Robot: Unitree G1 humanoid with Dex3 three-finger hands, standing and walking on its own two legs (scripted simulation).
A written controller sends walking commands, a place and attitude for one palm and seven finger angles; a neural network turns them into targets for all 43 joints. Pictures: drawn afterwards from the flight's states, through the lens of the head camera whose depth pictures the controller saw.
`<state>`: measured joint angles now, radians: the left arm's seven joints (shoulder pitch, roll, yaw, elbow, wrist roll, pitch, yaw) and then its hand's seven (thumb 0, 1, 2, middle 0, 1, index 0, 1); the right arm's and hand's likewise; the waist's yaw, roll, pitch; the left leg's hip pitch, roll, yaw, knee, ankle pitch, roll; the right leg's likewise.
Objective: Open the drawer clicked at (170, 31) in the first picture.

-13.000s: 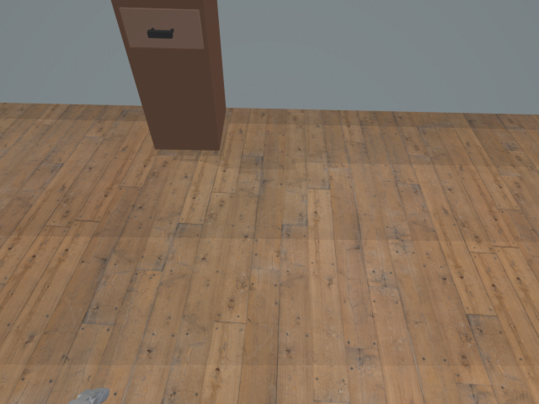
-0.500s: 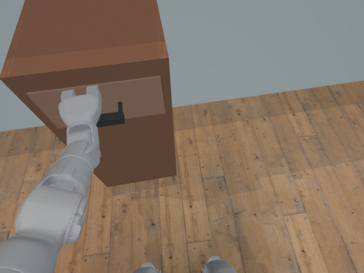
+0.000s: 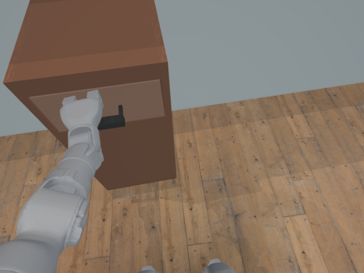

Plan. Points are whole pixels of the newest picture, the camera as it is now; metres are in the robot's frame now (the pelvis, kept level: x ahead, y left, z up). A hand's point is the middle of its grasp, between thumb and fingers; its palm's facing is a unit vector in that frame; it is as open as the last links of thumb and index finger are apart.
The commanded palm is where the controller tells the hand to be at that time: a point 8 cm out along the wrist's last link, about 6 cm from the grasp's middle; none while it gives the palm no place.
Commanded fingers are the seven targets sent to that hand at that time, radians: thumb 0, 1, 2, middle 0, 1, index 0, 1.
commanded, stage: move the hooked fingers above the handle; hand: left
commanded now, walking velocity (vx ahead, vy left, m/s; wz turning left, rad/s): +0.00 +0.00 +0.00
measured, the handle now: (105, 116) +0.54 +0.18 -0.05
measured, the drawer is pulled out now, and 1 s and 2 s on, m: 0.00 0.00 0.00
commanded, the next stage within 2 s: lower the fingers behind the handle in 1.06 s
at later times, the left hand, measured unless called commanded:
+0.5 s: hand (92, 121) +0.49 +0.19 +0.00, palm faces -0.09 -0.01 -1.00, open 13.9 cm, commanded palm +0.47 +0.17 +0.06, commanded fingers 0.00 -0.50 0.30 -0.30 -1.20 -0.30 -1.20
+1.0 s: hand (91, 126) +0.47 +0.19 +0.01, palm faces -0.06 -0.03 -1.00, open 13.9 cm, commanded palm +0.46 +0.17 +0.06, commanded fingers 0.00 -0.50 0.30 -0.30 -1.20 -0.30 -1.20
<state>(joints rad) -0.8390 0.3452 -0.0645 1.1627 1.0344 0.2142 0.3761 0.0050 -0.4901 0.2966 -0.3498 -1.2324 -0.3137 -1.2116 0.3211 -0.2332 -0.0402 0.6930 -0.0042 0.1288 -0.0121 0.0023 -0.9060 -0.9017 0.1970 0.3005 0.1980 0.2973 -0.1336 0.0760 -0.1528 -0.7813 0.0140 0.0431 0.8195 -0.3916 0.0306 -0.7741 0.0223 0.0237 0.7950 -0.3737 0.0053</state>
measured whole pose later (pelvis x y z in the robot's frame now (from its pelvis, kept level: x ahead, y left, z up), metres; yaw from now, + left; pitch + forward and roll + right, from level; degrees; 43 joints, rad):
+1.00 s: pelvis +0.01 +0.00 +0.00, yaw +2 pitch +20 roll -1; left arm -0.77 0.32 -0.15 1.03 1.03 0.13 0.38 0.00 -0.49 0.30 -0.32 -1.20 -0.32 -1.20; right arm 0.34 -0.23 -0.08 0.74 -0.02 0.11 0.01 0.00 -0.91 -0.90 0.20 0.30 0.20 0.30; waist -0.09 0.07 -0.17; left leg -0.76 0.01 0.00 0.82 -0.41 0.02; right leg -0.73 0.02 -0.02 0.78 -0.40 0.00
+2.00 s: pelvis -0.01 +0.00 -0.03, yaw +1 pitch +26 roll -2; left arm -0.87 0.36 -0.07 1.19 1.10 0.07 0.46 0.00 -0.49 0.30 -0.31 -1.22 -0.31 -1.20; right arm 0.35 -0.23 -0.05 0.75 -0.04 0.05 0.01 0.00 -0.90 -0.90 0.20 0.30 0.20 0.30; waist -0.15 0.07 -0.20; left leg -0.99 0.02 0.01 1.00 -0.46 0.02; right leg -0.97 0.03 -0.01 0.96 -0.44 0.00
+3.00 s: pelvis -0.03 -0.01 -0.05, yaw +1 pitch +27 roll -2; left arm -0.96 0.40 -0.10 1.18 1.07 0.12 0.44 0.00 -0.49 0.30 -0.29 -1.23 -0.28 -1.25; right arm 0.35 -0.24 -0.03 0.72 -0.02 0.04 0.00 0.00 -0.91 -0.90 0.20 0.30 0.20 0.30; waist -0.17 0.08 -0.19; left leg -1.13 0.02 0.00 1.11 -0.46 0.02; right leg -1.10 0.03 -0.02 1.07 -0.45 -0.01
